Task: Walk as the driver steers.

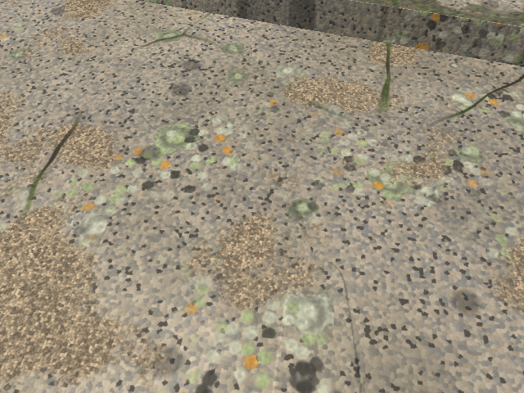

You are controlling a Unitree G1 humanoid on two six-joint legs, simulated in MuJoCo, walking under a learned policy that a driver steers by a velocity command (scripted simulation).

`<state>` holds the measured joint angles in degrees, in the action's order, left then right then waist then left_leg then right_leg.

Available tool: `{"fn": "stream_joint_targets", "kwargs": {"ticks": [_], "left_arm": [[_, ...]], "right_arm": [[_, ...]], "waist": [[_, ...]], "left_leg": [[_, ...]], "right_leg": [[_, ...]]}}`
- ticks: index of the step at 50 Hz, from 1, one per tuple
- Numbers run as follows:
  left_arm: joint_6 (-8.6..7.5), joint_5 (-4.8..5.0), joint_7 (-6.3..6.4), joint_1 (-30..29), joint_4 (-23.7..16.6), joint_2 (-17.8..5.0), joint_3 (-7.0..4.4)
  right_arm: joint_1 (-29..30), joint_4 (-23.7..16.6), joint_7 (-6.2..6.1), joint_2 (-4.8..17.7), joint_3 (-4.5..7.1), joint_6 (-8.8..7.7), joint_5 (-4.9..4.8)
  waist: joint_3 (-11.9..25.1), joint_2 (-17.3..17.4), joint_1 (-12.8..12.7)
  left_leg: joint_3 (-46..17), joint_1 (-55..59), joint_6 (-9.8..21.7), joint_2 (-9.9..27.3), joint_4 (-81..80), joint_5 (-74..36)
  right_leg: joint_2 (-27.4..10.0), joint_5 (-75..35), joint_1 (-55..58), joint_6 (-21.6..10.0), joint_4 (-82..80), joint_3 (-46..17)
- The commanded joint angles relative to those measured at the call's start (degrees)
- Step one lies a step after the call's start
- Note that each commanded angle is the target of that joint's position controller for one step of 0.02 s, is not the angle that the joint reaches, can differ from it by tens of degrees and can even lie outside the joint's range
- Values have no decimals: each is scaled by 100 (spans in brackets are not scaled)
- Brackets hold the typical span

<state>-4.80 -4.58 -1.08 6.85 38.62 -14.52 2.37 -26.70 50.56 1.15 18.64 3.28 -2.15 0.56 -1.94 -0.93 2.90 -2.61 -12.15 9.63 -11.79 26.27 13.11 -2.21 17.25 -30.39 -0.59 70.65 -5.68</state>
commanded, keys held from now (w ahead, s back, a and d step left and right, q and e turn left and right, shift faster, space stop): w+q+shift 0.64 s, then e+shift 0.36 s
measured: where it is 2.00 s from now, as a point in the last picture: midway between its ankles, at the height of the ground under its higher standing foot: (164, 232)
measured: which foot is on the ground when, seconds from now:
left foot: down 0.00-0.24, up 0.26-0.66, down 0.68-1.00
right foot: up 0.00-0.22, down 0.24-0.68, up 0.70-1.00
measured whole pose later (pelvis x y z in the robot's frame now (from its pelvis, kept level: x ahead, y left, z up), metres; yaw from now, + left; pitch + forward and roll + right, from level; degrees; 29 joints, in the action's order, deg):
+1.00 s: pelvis +0.82 +0.16 +0.00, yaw +34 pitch +1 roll +1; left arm -4.3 1.2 -0.6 11.5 42.3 -16.2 -2.9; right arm -11.1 47.0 -2.0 14.1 1.5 -4.1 0.3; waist -5.3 -1.8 2.0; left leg 9.4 -3.1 6.2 -5.6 20.6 18.6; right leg -4.6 -4.2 -39.1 2.7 41.2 0.1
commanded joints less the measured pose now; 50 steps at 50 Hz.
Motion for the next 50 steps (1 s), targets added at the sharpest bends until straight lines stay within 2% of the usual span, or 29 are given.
{"fn": "stream_joint_targets", "kwargs": {"ticks": [1, 5, 8, 10, 11, 12, 13, 14, 15, 16, 17, 21, 27, 29, 30, 32, 33, 34, 35, 36, 37, 38, 39, 40, 41, 44, 46, 48, 50], "left_arm": [[99, -14, -37, -306, -580, -685, -94], [61, 236, -110, -1242, -932, -466, -9], [20, 262, -44, -1207, -960, -688, -103], [-18, 266, 67, -407, -711, -1068, -286], [-46, 290, 148, 559, -486, -1275, -406], [-79, 212, 275, 1835, -239, -1620, -582], [-87, -13, 368, 2627, -78, -1976, -704], [-12, 37, 299, 1991, -115, -2239, -806], [23, 87, 262, 1280, -267, -1479, -712], [31, 125, 233, 1036, -220, -1061, -611], [31, 81, 211, 1057, -89, -892, -571], [-151, 300, 105, 1662, 584, -471, -459], [-301, 279, 114, 1525, 807, -774, -505], [-280, 266, 165, 1841, 906, -1010, -543], [-280, 276, 231, 1879, 849, -1187, -572], [-145, 296, 315, 1609, 771, -1520, -662], [-65, 306, 302, 1384, 688, -1483, -641], [-19, 313, 201, 1297, 687, -1273, -625], [-64, 312, 220, 1997, 406, -642, -448], [-37, 583, 258, 2190, 269, -901, -439], [-18, 581, 300, 1758, 274, -1029, -436], [13, 521, 280, 1714, 342, -948, -424], [-72, 839, 351, 1692, 410, -1147, -588], [-12, 891, 368, 1734, 565, -1177, -637], [94, 849, 359, 1917, 589, -886, -621], [105, 642, 317, 1433, 452, -478, -584], [13, 566, 186, 1100, 334, -308, -538], [-17, 561, 31, 705, 183, -232, -522], [15, 560, -124, 631, 18, -324, -564]], "right_arm": [[342, -474, -42, 783, 174, -253, -33], [174, -448, -1, 885, 282, -288, -129], [49, -409, -42, 1042, 362, -268, -123], [93, -406, -85, 1247, 412, -251, -57], [337, -438, -60, 1415, 444, -262, -25], [588, -539, -49, 1136, 376, -342, 10], [541, -770, -92, 41, 109, -391, -56], [31, -1089, -78, 67, -11, -335, -251], [662, -882, -115, 553, 47, -201, -72], [1057, -913, -35, 624, 80, -145, 23], [1278, -919, 52, 567, 87, -87, 57], [1834, -1348, 278, 12, -83, 181, 137], [3127, -1982, 493, 64, -277, 191, 127], [3257, -1948, 517, 71, -304, 172, 125], [3038, -1853, 501, 88, -293, 187, 109], [1691, -1430, 393, 557, -109, 140, 213], [317, -904, 282, 757, 25, 78, 262], [-105, -576, 100, 898, 143, 54, 215], [441, -767, -10, 1447, 222, 70, 296], [230, -1013, -67, 1338, 283, 93, 160], [446, -1035, -125, 1118, 245, 75, 77], [897, -965, -160, 774, 133, 27, 63], [1564, -1200, -32, 442, 45, -166, -160], [1804, -1140, 23, 355, 7, -306, -131], [1926, -1024, 50, 323, 0, -374, -65], [2220, -832, -32, 137, -36, -485, 67], [2287, -824, -231, 170, -25, -426, 26], [1902, -749, -391, 308, 3, -314, -42], [1761, -708, -482, 422, 34, -150, -71]], "waist": [[-643, 7, -395], [-507, 281, 125], [-131, 386, 192], [527, 330, -183], [1055, 284, -791], [1685, 126, -1385], [2251, -1308, -1345], [2750, -2547, -696], [1633, -1141, -758], [976, -505, -745], [638, -157, -688], [122, -435, -422], [-626, -87, -252], [-556, -107, -257], [-244, -321, -127], [296, -459, 708], [739, -327, 1215], [714, 427, 1148], [1147, 1486, 157], [2663, 714, 410], [2038, 70, 347], [953, -241, -61], [863, -708, -216], [464, -735, -403], [324, -347, -641], [-145, 175, -657], [30, 309, -503], [294, 275, -175], [431, 424, -136]], "left_leg": [[-2182, -1116, 956, 1358, -1957, 444], [-1940, -1143, 440, 1156, -2027, -951], [-2070, -88, 189, 1323, -1401, -2293], [-2036, 482, -74, 1296, -138, -3890], [-1907, 277, -194, 1134, 1102, -4077], [-1691, -542, -249, 920, 2702, -3201], [-1074, -2069, -242, 439, 4589, 1494], [-602, -3042, -281, 489, 5590, 1504], [-433, -3368, -258, 1033, 5623, 729], [-289, -3284, -309, 1234, 5279, 293], [-249, -3133, -374, 1399, 5090, 193], [-90, -3443, -398, 1741, 4935, 98], [878, -2870, -270, 1525, 2686, -1243], [1448, -2136, -66, 1060, 2038, -1259], [1473, -1616, 23, 906, 2055, -1187], [1287, -91, 251, 575, 1676, -873], [816, 1434, 459, 540, 1168, -1168], [177, 2525, 638, 939, 422, -1664], [-1613, 3694, 853, 2526, 1413, -5749], [-2706, 4444, 1687, 3430, 908, -6085], [-2582, 3453, 1532, 3286, 203, -5181], [-2038, 2074, 1263, 3115, -260, -4619], [-1974, 1298, 1283, 3008, -684, -3268], [-1452, 486, 1032, 2907, -851, -3545], [-1029, -50, 879, 2793, -1035, -3536], [383, -916, 311, 2042, -1312, -4451], [1062, -622, -47, 1616, -1161, -4211], [1202, 173, -233, 1671, -898, -4128], [1227, 717, -338, 1883, -488, -4293]], "right_leg": [[-303, -336, -361, 299, -1275, 337], [-64, -2381, 627, 381, -3314, 609], [126, -2349, 992, 286, -3996, 497], [429, -1386, 1959, 177, -4145, 489], [354, -1003, 3016, 109, -4148, 492], [-340, 97, 4421, -42, -3890, -81], [-2063, 2018, 5747, -227, -4296, -2100], [-2763, 2919, 5698, -762, -5576, -4981], [-2271, 3322, 4765, -704, -5693, -3976], [-1974, 2112, 4017, -611, -5558, -2744], [-1720, 970, 3519, -510, -5582, -1910], [-1378, -1438, 3040, -242, -5712, -94], [-925, -3320, 2434, -18, -6412, 1787], [-842, -5740, 2734, 126, -6065, 2142], [-991, -7166, 2845, 198, -5563, 2165], [-1228, -8017, 2744, 209, -3751, 1968], [-1155, -7454, 2117, 108, -2184, 1837], [-299, -2534, 981, 81, 25, 1932], [141, 1711, -600, 143, 2190, 1512], [66, 1307, -1138, 100, 2735, 354], [-62, 760, -1209, 122, 2439, 375], [-201, 556, -1008, 118, 1758, 412], [-390, 806, -752, 218, 1625, 34], [-504, 621, -312, 253, 1168, -89], [-596, 482, -8, 337, 704, -135], [-395, -436, 289, 402, -854, 278], [-227, -1795, 407, 381, -2115, 699], [-23, -2765, 283, 364, -3058, 949], [120, -2718, 267, 273, -3467, 1102]]}}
